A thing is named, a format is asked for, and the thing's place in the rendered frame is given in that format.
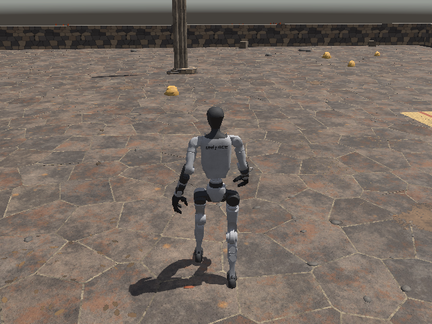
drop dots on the robot right upper arm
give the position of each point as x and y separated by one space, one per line
240 153

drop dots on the robot right foot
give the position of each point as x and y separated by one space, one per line
231 282

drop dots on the robot left forearm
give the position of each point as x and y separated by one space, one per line
179 190

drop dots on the robot left hand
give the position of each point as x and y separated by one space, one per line
175 203

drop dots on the robot right forearm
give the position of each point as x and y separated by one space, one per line
245 173

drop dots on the right robot shin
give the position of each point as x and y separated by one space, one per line
232 256

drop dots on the robot right hand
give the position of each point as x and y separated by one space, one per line
242 183

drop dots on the robot left upper arm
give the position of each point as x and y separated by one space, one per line
191 154

